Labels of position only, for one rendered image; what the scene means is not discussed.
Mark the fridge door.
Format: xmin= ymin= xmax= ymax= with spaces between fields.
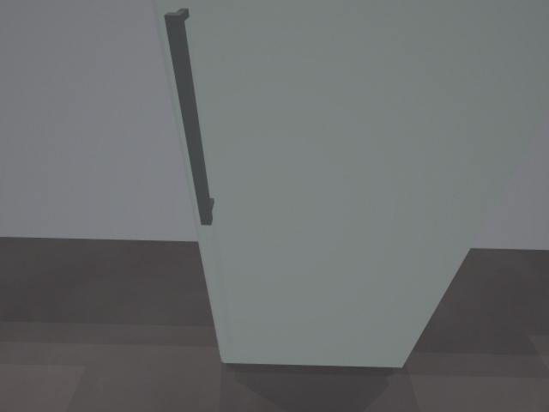
xmin=156 ymin=0 xmax=549 ymax=367

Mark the handle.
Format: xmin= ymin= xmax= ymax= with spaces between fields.
xmin=164 ymin=9 xmax=214 ymax=225

